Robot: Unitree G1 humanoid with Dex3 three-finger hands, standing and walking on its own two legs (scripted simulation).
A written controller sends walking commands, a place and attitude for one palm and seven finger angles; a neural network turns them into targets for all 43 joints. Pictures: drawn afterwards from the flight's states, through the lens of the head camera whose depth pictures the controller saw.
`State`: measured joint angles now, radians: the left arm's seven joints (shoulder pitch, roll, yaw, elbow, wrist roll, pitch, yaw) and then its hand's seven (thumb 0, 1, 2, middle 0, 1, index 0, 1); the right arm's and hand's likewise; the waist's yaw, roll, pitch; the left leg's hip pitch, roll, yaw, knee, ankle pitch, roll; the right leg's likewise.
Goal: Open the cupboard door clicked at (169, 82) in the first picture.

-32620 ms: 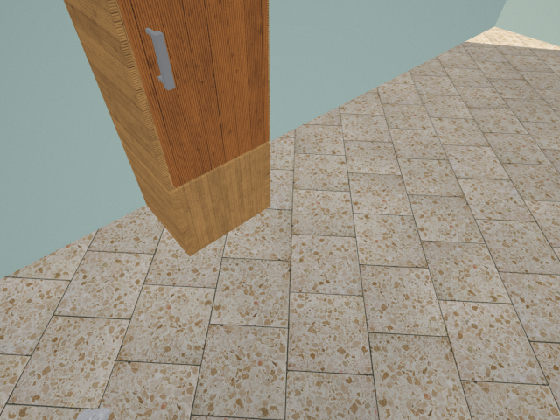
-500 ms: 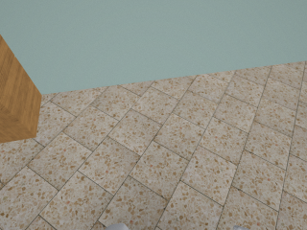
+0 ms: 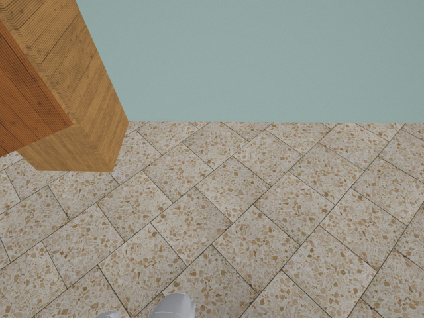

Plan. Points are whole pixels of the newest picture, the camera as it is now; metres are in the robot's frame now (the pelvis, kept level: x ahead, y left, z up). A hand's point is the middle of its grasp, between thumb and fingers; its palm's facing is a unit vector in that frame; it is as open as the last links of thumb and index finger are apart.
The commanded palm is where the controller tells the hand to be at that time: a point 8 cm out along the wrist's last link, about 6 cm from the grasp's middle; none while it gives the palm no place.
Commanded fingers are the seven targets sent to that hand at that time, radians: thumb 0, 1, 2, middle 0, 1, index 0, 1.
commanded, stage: turn to face it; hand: left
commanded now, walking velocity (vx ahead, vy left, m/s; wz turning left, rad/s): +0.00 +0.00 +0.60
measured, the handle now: out of the picture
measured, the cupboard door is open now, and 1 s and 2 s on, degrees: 37 37 37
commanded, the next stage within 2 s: take the last steps up to it in 0.88 s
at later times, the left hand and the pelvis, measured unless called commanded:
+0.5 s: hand out of the picture +0.05 +0.25 -0.16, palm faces +0.31 -0.91 -0.27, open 7.4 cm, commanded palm none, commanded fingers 0.00 0.90 0.90 -0.20 -0.30 -0.20 -0.30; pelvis +0.02 +0.01 +0.00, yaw +17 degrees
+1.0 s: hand out of the picture -0.06 +0.17 -0.19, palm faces +0.58 -0.78 -0.22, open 7.3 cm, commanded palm none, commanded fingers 0.00 0.90 0.90 -0.20 -0.30 -0.20 -0.30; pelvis +0.03 -0.01 -0.01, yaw +34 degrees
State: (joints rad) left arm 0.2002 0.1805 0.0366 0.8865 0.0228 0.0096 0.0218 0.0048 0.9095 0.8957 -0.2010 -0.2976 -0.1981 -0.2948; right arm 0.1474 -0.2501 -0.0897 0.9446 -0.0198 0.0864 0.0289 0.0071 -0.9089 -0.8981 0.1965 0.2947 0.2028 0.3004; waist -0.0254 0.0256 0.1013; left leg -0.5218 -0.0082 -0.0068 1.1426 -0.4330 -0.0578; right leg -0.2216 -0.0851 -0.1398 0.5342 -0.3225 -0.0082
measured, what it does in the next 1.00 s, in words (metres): steps on the spot, turning left: left foot, then right foot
